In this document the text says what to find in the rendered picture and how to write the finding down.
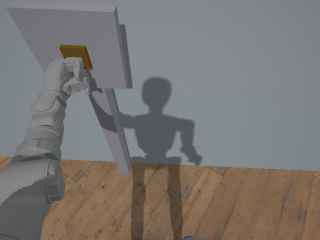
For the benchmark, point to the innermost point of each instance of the robot left hand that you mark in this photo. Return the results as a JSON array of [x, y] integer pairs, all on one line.
[[57, 76]]

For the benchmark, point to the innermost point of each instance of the panel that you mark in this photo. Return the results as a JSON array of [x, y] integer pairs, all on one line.
[[47, 25]]

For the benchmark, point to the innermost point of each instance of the robot left upper arm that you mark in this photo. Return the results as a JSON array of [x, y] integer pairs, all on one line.
[[27, 191]]

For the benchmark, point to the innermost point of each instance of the button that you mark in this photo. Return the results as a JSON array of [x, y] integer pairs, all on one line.
[[79, 51]]

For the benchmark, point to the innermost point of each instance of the left robot forearm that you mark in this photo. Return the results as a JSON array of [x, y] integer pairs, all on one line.
[[44, 136]]

